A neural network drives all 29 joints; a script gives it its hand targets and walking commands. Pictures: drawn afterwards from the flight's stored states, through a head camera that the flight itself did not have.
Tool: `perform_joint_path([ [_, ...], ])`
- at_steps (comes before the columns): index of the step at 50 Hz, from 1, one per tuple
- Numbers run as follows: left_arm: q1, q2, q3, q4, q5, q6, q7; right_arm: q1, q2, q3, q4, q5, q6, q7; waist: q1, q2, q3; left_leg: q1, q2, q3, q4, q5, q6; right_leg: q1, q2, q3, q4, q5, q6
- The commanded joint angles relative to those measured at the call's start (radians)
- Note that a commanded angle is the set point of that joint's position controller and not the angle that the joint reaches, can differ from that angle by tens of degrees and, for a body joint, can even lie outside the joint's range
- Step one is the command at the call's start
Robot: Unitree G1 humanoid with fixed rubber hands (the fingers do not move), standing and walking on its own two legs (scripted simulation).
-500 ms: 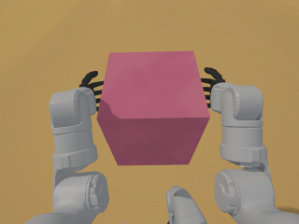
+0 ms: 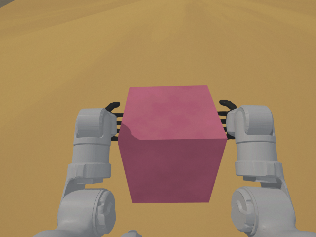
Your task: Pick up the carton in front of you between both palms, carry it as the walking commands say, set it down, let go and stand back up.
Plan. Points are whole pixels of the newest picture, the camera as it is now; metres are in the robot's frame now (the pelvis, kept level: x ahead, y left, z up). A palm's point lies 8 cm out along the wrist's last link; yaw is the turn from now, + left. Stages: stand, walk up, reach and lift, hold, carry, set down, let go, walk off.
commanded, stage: carry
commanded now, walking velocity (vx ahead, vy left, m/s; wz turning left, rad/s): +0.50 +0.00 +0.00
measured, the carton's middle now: (169, 144) +0.36 +0.00 +0.04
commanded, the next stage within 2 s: none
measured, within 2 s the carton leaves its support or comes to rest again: neither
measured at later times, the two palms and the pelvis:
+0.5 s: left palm (118, 83) +0.58 +0.17 +0.09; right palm (208, 82) +0.57 -0.13 +0.10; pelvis +0.30 +0.03 +0.00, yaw -2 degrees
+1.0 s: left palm (126, 44) +0.86 +0.18 +0.09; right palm (195, 41) +0.86 -0.11 +0.10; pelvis +0.61 +0.03 -0.01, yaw -1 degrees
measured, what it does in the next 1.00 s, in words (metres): walks ahead: left foot, then right foot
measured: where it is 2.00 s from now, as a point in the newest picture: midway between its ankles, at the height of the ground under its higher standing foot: (167, 121)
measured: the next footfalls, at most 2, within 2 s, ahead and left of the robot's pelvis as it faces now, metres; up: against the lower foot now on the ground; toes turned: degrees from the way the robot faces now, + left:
left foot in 0.20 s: +0.26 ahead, +0.14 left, +0.00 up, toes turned +7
right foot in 0.56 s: +0.50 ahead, -0.10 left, +0.00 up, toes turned -11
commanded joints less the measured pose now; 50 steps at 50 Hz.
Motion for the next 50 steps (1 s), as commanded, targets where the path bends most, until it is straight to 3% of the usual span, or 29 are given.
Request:
perform_joint_path([
  [1, -0.827, -1.179, -0.51, -0.221, -0.467, -0.072, -0.232, -0.796, 1.25, 0.533, -0.187, 0.474, -0.082, 0.204, 0.006, -0.137, -0.41, 0.012, 0.018, 0.036, -0.223, 0.089, -0.02, 0.371, -0.253, 0.208, -0.168, 0.22, -0.108],
  [6, -0.623, -1.179, -0.584, -0.303, -0.409, -0.099, -0.225, -0.621, 1.282, 0.624, -0.243, 0.466, -0.109, 0.226, 0.019, -0.188, -0.422, 0.166, -0.063, 0.122, -0.525, 0.211, -0.003, 0.49, -0.21, 0.082, -0.071, 0.569, -0.046],
  [8, -0.541, -1.175, -0.621, -0.35, -0.39, -0.108, -0.226, -0.543, 1.288, 0.654, -0.275, 0.459, -0.118, 0.236, -0.002, -0.167, -0.476, 0.414, -0.075, 0.17, -0.691, 0.296, 0.012, 0.45, -0.181, -0.001, 0.089, 0.671, 0.0],
  [9, -0.5, -1.17, -0.642, -0.376, -0.384, -0.11, -0.229, -0.483, 1.282, 0.661, -0.292, 0.451, -0.122, 0.241, -0.017, -0.138, -0.512, 0.646, -0.026, 0.129, -0.672, 0.304, 0.043, 0.287, -0.163, -0.013, 0.184, 0.597, 0.032],
  [10, -0.46, -1.157, -0.661, -0.401, -0.38, -0.108, -0.234, -0.41, 1.265, 0.659, -0.307, 0.43, -0.124, 0.245, -0.036, -0.018, -0.581, 0.875, 0.151, -0.077, -0.598, 0.4, 0.088, 0.096, -0.156, -0.019, 0.368, 0.311, 0.058],
  [11, -0.432, -1.194, -0.689, -0.41, -0.389, -0.098, -0.243, -0.357, 1.212, 0.652, -0.314, 0.377, -0.136, 0.239, -0.05, 0.235, -0.669, 1.181, 0.327, -0.374, -0.538, 0.524, 0.249, -0.245, -0.063, 0.009, 0.569, 0.076, 0.096],
  [12, -0.387, -1.186, -0.712, -0.435, -0.39, -0.101, -0.252, -0.269, 1.215, 0.656, -0.331, 0.358, -0.144, 0.236, -0.05, 0.303, -0.621, 1.233, 0.336, -0.441, -0.574, 0.613, 0.29, -0.459, -0.004, 0.045, 0.67, -0.31, 0.097],
  [14, -0.321, -1.205, -0.76, -0.491, -0.409, -0.121, -0.261, -0.214, 1.212, 0.694, -0.468, 0.345, -0.156, 0.238, -0.053, 0.106, -0.566, 1.178, 0.314, -0.326, -0.586, 0.615, 0.228, -0.524, -0.07, 0.088, 0.666, -0.283, 0.082],
  [15, -0.286, -1.213, -0.779, -0.52, -0.416, -0.13, -0.264, -0.206, 1.208, 0.723, -0.544, 0.345, -0.165, 0.238, -0.054, 0.062, -0.515, 1.093, 0.298, -0.263, -0.616, 0.581, 0.192, -0.491, -0.092, 0.084, 0.566, -0.249, 0.085],
  [16, -0.246, -1.212, -0.802, -0.553, -0.42, -0.139, -0.265, -0.195, 1.195, 0.75, -0.612, 0.348, -0.171, 0.239, -0.049, 0.073, -0.485, 1.026, 0.277, -0.213, -0.652, 0.528, 0.17, -0.441, -0.099, 0.08, 0.476, -0.229, 0.094],
  [18, -0.149, -1.186, -0.844, -0.628, -0.412, -0.155, -0.261, -0.12, 1.161, 0.798, -0.715, 0.341, -0.181, 0.243, -0.045, 0.122, -0.478, 0.966, 0.232, -0.116, -0.668, 0.492, 0.161, -0.359, -0.075, 0.037, 0.374, -0.167, 0.106],
  [21, -0.055, -1.107, -0.882, -0.747, -0.392, -0.155, -0.248, 0.032, 1.158, 0.822, -0.739, 0.367, -0.176, 0.269, -0.042, 0.151, -0.434, 0.875, 0.185, -0.015, -0.695, 0.447, 0.142, -0.268, -0.067, -0.016, 0.236, -0.012, 0.109],
  [23, 0.041, -1.102, -0.881, -0.747, -0.386, -0.138, -0.255, 0.135, 1.124, 0.819, -0.724, 0.361, -0.161, 0.279, -0.043, 0.16, -0.383, 0.806, 0.175, 0.024, -0.71, 0.426, 0.127, -0.193, -0.067, -0.04, 0.144, 0.07, 0.103],
  [26, 0.133, -1.047, -0.861, -0.701, -0.374, -0.111, -0.277, 0.191, 1.074, 0.825, -0.684, 0.354, -0.136, 0.291, -0.038, 0.14, -0.307, 0.732, 0.156, 0.058, -0.664, 0.359, 0.089, -0.079, -0.055, -0.082, 0.006, 0.161, 0.085],
  [28, 0.162, -1.016, -0.84, -0.644, -0.365, -0.097, -0.289, 0.195, 1.041, 0.829, -0.651, 0.351, -0.122, 0.295, -0.023, 0.063, -0.304, 0.575, 0.111, 0.122, -0.487, 0.323, 0.051, 0.165, -0.035, -0.132, -0.02, 0.089, 0.058],
  [29, 0.186, -0.999, -0.824, -0.607, -0.358, -0.091, -0.292, 0.19, 1.015, 0.829, -0.638, 0.349, -0.114, 0.296, -0.007, -0.004, -0.328, 0.433, 0.085, 0.154, -0.325, 0.224, 0.014, 0.327, -0.131, -0.007, -0.013, 0.018, 0.038],
  [30, 0.194, -0.979, -0.801, -0.561, -0.34, -0.094, -0.293, 0.15, 0.993, 0.836, -0.65, 0.36, -0.101, 0.297, 0.004, -0.263, -0.343, 0.193, -0.028, 0.157, -0.06, -0.012, -0.034, 0.451, -0.353, 0.424, -0.126, -0.078, -0.073],
  [31, 0.201, -0.987, -0.79, -0.527, -0.336, -0.097, -0.292, 0.124, 0.995, 0.848, -0.633, 0.373, -0.094, 0.3, 0.006, -0.353, -0.315, -0.019, -0.065, 0.078, 0.1, -0.272, -0.027, 0.532, -0.443, 0.607, -0.177, -0.013, -0.151],
  [32, 0.184, -1.006, -0.79, -0.534, -0.341, -0.1, -0.292, 0.117, 1.017, 0.853, -0.612, 0.381, -0.098, 0.304, -0.001, -0.266, -0.284, -0.076, -0.019, 0.008, 0.19, -0.291, 0.0, 0.497, -0.449, 0.566, -0.174, 0.068, -0.156],
  [33, 0.167, -1.035, -0.795, -0.535, -0.346, -0.105, -0.292, 0.103, 1.042, 0.854, -0.606, 0.389, -0.105, 0.309, -0.003, -0.177, -0.273, -0.082, 0.016, -0.01, 0.211, -0.264, 0.01, 0.441, -0.424, 0.498, -0.16, 0.108, -0.145],
  [34, 0.138, -1.057, -0.804, -0.549, -0.357, -0.113, -0.294, 0.094, 1.072, 0.859, -0.6, 0.397, -0.114, 0.311, -0.009, -0.108, -0.268, -0.066, 0.048, -0.019, 0.172, -0.195, 0.013, 0.377, -0.404, 0.427, -0.186, 0.055, -0.116],
  [35, 0.105, -1.079, -0.818, -0.572, -0.368, -0.12, -0.296, 0.086, 1.094, 0.864, -0.603, 0.402, -0.125, 0.312, -0.014, -0.085, -0.26, -0.016, 0.07, -0.028, 0.094, -0.136, 0.01, 0.305, -0.379, 0.349, -0.222, -0.006, -0.08],
  [36, 0.077, -1.097, -0.83, -0.591, -0.379, -0.128, -0.299, 0.074, 1.112, 0.872, -0.613, 0.403, -0.134, 0.31, -0.014, -0.103, -0.258, 0.027, 0.064, -0.008, 0.018, -0.082, 0.004, 0.259, -0.355, 0.277, -0.25, -0.056, -0.061],
  [39, 0.042, -1.094, -0.853, -0.642, -0.411, -0.14, -0.302, 0.057, 1.13, 0.879, -0.651, 0.4, -0.153, 0.295, -0.013, -0.142, -0.243, 0.089, 0.05, 0.043, -0.178, 0.016, -0.011, 0.213, -0.322, 0.164, -0.307, -0.111, -0.065],
  [42, 0.059, -1.059, -0.863, -0.686, -0.422, -0.136, -0.297, 0.093, 1.1, 0.869, -0.683, 0.386, -0.153, 0.279, -0.01, -0.143, -0.231, 0.14, 0.028, 0.092, -0.357, 0.113, -0.011, 0.235, -0.298, 0.091, -0.298, -0.03, -0.058],
  [46, 0.14, -1.006, -0.85, -0.672, -0.393, -0.114, -0.29, 0.168, 1.043, 0.845, -0.675, 0.366, -0.127, 0.275, 0.001, -0.156, -0.213, 0.211, 0.003, 0.144, -0.479, 0.214, -0.005, 0.283, -0.273, 0.033, -0.242, 0.112, -0.029],
  [48, 0.156, -0.983, -0.845, -0.649, -0.38, -0.104, -0.289, 0.19, 1.019, 0.831, -0.65, 0.358, -0.116, 0.279, -0.002, -0.153, -0.203, 0.288, -0.015, 0.187, -0.539, 0.177, 0.005, 0.288, -0.259, 0.003, -0.157, 0.149, -0.01],
  [49, 0.158, -0.975, -0.844, -0.637, -0.375, -0.099, -0.289, 0.207, 1.01, 0.823, -0.63, 0.356, -0.112, 0.281, -0.012, -0.122, -0.219, 0.397, -0.047, 0.226, -0.572, 0.132, 0.013, 0.254, -0.229, -0.037, -0.047, 0.208, 0.007],
  [50, 0.161, -0.966, -0.842, -0.625, -0.371, -0.095, -0.288, 0.218, 1.005, 0.815, -0.61, 0.355, -0.109, 0.284, -0.025, -0.085, -0.269, 0.592, -0.031, 0.204, -0.55, 0.087, 0.031, 0.151, -0.203, -0.085, 0.114, 0.273, 0.038],
])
